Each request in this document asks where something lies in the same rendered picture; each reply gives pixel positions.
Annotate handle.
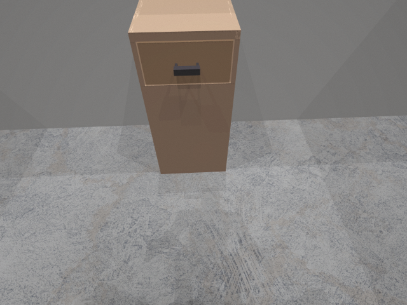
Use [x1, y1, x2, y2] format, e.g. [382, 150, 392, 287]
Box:
[174, 63, 200, 76]

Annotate drawer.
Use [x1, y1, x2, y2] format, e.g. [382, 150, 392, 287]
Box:
[137, 39, 233, 85]

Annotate cabinet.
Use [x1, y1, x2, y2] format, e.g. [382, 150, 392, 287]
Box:
[128, 0, 241, 174]

